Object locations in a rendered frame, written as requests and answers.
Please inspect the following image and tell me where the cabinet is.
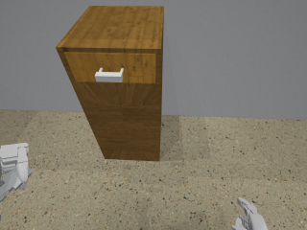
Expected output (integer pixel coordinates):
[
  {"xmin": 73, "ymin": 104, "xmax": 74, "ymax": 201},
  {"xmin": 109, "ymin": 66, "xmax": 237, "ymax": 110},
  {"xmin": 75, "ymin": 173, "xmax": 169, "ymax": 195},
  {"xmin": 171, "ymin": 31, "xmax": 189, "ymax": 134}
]
[{"xmin": 56, "ymin": 6, "xmax": 164, "ymax": 162}]

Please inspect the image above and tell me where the drawer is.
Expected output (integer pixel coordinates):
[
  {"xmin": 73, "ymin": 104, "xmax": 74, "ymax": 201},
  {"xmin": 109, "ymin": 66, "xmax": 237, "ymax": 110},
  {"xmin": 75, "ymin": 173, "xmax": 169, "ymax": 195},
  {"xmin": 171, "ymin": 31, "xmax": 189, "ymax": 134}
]
[{"xmin": 64, "ymin": 52, "xmax": 156, "ymax": 83}]

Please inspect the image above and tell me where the right robot hand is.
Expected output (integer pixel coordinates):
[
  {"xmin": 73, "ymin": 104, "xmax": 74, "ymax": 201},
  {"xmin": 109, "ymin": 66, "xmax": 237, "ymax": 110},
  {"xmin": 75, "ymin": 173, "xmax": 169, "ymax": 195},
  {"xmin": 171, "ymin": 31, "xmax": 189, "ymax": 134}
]
[{"xmin": 232, "ymin": 197, "xmax": 269, "ymax": 230}]

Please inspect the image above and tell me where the handle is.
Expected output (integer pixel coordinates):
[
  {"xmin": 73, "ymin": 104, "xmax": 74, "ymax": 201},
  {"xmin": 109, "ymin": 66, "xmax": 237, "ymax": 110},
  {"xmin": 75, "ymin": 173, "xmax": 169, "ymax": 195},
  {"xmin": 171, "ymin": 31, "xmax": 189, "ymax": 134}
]
[{"xmin": 94, "ymin": 67, "xmax": 124, "ymax": 82}]

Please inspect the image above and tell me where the left robot hand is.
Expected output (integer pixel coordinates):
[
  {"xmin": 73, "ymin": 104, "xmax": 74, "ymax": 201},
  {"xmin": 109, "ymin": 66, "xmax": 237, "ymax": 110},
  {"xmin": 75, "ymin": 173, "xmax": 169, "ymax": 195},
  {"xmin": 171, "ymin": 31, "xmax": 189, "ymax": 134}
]
[{"xmin": 0, "ymin": 143, "xmax": 33, "ymax": 202}]

